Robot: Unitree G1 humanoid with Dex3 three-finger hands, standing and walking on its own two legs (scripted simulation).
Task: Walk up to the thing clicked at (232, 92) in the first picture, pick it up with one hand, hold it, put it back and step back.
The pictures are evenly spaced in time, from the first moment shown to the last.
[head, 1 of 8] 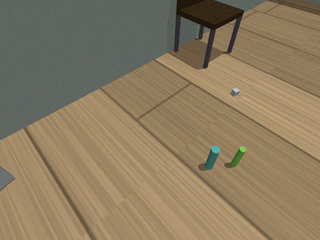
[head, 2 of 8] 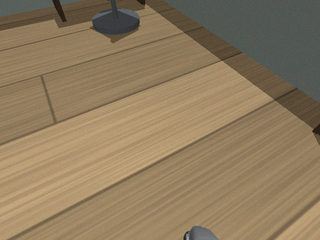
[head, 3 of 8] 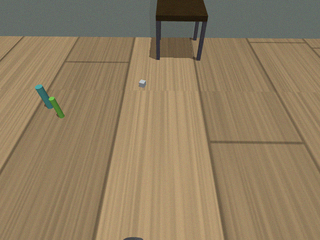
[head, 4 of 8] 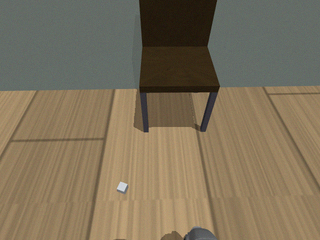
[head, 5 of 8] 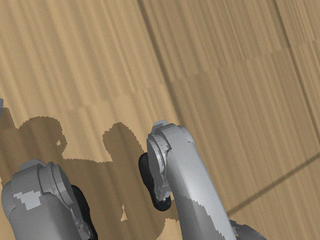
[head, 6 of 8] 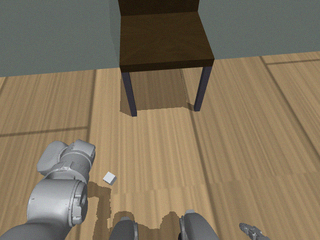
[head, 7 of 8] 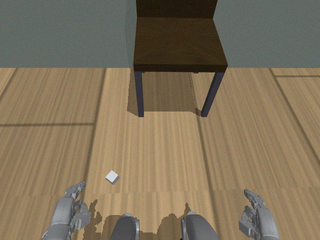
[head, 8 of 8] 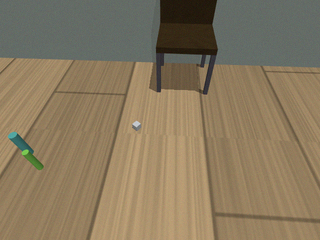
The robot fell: no
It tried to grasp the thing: yes
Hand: left
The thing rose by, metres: 0.01
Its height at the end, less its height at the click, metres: +0.00
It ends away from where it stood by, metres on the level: 0.01
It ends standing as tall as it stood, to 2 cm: yes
